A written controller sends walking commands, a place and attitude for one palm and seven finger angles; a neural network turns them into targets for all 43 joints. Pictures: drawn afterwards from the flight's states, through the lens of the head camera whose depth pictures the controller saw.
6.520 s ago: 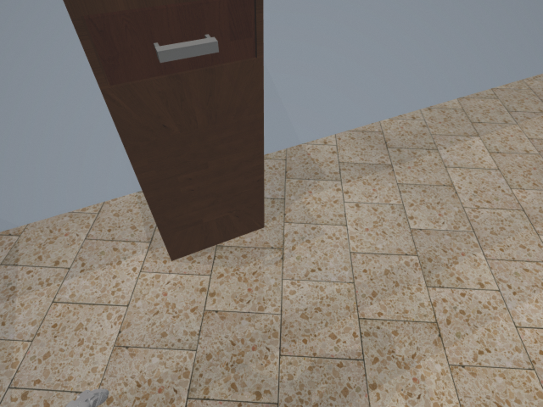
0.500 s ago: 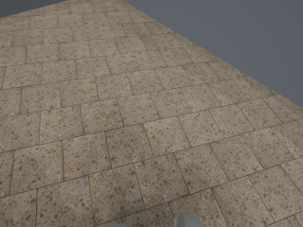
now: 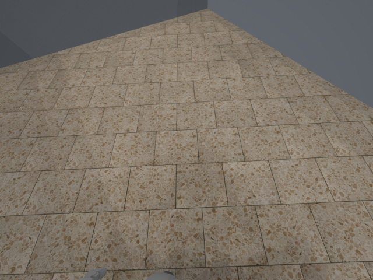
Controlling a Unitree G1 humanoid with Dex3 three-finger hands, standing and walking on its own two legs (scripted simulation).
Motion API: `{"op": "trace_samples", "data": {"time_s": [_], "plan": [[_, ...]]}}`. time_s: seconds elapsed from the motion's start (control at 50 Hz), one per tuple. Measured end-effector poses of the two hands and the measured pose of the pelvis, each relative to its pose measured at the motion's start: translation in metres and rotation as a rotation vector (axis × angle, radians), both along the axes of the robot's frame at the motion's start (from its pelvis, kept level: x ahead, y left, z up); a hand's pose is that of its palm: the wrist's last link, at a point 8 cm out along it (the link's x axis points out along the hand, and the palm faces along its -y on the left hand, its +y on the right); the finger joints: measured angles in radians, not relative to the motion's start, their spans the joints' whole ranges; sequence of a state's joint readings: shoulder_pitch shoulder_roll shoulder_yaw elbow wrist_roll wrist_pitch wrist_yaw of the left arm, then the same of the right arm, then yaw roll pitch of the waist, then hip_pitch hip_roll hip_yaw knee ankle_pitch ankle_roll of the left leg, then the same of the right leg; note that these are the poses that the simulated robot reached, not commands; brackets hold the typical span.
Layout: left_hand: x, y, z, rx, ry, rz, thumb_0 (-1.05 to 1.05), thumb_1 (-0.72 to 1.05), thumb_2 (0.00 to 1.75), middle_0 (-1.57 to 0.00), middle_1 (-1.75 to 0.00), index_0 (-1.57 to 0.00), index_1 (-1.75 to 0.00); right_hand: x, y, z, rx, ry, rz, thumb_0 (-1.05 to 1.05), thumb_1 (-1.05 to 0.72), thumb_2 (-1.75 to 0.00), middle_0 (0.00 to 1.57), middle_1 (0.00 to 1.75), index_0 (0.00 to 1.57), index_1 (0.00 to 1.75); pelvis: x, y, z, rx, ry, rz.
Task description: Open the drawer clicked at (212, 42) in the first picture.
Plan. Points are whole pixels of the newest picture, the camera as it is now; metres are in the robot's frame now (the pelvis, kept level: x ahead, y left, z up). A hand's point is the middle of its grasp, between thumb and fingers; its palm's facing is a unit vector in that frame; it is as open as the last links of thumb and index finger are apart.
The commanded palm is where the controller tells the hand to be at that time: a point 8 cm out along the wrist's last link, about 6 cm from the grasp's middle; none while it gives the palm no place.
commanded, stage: turn to face it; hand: left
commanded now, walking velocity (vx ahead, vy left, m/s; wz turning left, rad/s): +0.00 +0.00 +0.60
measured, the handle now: out of the picture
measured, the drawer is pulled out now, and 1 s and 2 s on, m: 0.00 0.00 0.00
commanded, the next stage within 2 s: none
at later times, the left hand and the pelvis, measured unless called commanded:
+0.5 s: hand out of the picture -0.05 +0.25 -0.19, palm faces +0.34 -0.90 -0.26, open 7.4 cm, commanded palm none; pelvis +0.00 +0.04 -0.01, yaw +18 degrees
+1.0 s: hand out of the picture +0.04 +0.24 -0.13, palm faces +0.51 -0.80 -0.30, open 7.4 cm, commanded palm none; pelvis +0.03 +0.00 +0.00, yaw +35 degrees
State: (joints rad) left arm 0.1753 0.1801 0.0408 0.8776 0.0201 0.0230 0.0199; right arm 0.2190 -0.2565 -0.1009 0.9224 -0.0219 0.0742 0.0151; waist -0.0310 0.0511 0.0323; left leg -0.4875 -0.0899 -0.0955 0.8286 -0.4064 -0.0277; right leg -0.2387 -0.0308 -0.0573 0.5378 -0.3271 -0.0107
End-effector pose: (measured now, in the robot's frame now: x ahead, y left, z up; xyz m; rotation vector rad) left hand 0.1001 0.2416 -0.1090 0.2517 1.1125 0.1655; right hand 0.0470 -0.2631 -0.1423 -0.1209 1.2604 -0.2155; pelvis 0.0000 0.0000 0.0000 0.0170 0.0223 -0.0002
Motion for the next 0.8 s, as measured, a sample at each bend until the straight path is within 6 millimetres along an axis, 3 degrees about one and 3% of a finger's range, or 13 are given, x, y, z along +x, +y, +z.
{"op": "trace_samples", "data": {"time_s": [0.12, 0.24, 0.34, 0.46, 0.52, 0.62, 0.8], "plan": [[-0.042, -0.007, 0.007, 0.007, 0.045, 0.093, 0.01, 0.9, 0.9, -0.21, -0.3, -0.21, -0.3, 0.02, -0.012, 0.005, 0.012, 0.008, 0.086, 0.01, -0.91, -0.9, 0.2, 0.3, 0.2, 0.3, 0.001, -0.012, 0.008, 0.031, -0.019, 0.083], [-0.086, -0.005, -0.001, -0.012, 0.101, 0.197, 0.01, 0.9, 0.9, -0.21, -0.3, -0.21, -0.3, 0.048, -0.002, 0.004, 0.0, 0.046, 0.199, 0.01, -0.91, -0.9, 0.2, 0.3, 0.19, 0.3, 0.0, -0.009, 0.006, 0.03, -0.022, 0.169], [-0.13, 0.009, -0.016, -0.041, 0.181, 0.291, 0.0, 0.9, 0.9, -0.21, -0.3, -0.21, -0.3, 0.091, 0.03, 0.008, -0.016, 0.009, 0.313, 0.01, -0.91, -0.9, 0.2, 0.3, 0.19, 0.3, 0.0, 0.006, 0.001, 0.017, -0.014, 0.227], [-0.171, 0.044, -0.045, -0.074, 0.251, 0.407, 0.01, 0.9, 0.9, -0.21, -0.3, -0.21, -0.3, 0.141, 0.083, 0.016, -0.048, -0.112, 0.448, 0.01, -0.91, -0.9, 0.2, 0.3, 0.2, 0.3, -0.001, 0.032, -0.014, -0.001, -0.007, 0.296], [-0.17, 0.058, -0.042, -0.072, 0.245, 0.434, 0.01, 0.9, 0.9, -0.2, -0.3, -0.2, -0.3, 0.148, 0.099, 0.028, -0.059, -0.14, 0.475, 0.0, -0.91, -0.9, 0.2, 0.3, 0.2, 0.3, 0.0, 0.039, -0.007, -0.018, -0.013, 0.32], [-0.144, 0.076, -0.028, -0.064, 0.13, 0.451, 0.01, 0.91, 0.9, -0.2, -0.3, -0.2, -0.3, 0.145, 0.111, 0.036, -0.063, -0.12, 0.508, 0.0, -0.91, -0.9, 0.2, 0.3, 0.2, 0.3, 0.001, 0.046, 0.003, -0.035, -0.019, 0.376], [-0.095, 0.079, -0.007, -0.021, -0.027, 0.47, 0.01, 0.91, 0.9, -0.2, -0.3, -0.2, -0.3, 0.133, 0.101, 0.023, -0.032, -0.034, 0.53, 0.0, -0.91, -0.9, 0.21, 0.3, 0.2, 0.3, 0.012, 0.036, 0.005, -0.026, -0.013, 0.474]]}}
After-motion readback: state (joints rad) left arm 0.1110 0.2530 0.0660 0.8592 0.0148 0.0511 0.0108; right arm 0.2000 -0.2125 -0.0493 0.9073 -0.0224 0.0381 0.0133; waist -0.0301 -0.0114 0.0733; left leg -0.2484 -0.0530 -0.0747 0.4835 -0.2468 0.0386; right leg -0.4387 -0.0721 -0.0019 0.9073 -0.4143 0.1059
